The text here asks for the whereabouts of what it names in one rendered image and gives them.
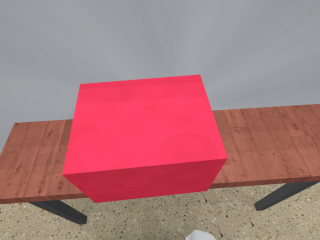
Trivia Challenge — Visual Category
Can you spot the table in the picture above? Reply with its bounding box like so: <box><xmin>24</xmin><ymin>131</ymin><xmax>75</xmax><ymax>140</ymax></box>
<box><xmin>0</xmin><ymin>104</ymin><xmax>320</xmax><ymax>225</ymax></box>

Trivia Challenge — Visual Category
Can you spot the carton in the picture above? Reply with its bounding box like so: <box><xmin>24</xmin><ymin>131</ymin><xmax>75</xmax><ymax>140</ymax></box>
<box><xmin>62</xmin><ymin>74</ymin><xmax>228</xmax><ymax>203</ymax></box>

